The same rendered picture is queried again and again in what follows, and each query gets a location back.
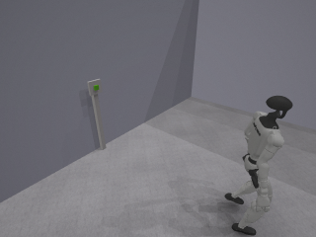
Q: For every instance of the robot right thigh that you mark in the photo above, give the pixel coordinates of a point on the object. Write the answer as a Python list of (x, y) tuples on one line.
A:
[(256, 185)]

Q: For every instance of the panel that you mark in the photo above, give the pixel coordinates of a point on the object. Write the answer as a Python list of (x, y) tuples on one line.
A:
[(97, 111)]

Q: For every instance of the robot right hand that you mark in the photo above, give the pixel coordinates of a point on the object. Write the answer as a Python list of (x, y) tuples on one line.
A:
[(264, 202)]

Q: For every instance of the robot left upper arm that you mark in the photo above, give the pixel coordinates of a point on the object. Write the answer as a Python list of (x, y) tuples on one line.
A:
[(248, 129)]

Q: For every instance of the robot right upper arm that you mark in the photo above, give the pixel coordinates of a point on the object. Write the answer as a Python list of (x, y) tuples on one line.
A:
[(275, 142)]

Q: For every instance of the right robot shin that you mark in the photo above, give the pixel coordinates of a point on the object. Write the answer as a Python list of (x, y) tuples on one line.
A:
[(251, 216)]

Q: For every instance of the right robot forearm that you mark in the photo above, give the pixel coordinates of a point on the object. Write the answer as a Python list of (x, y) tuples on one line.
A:
[(262, 174)]

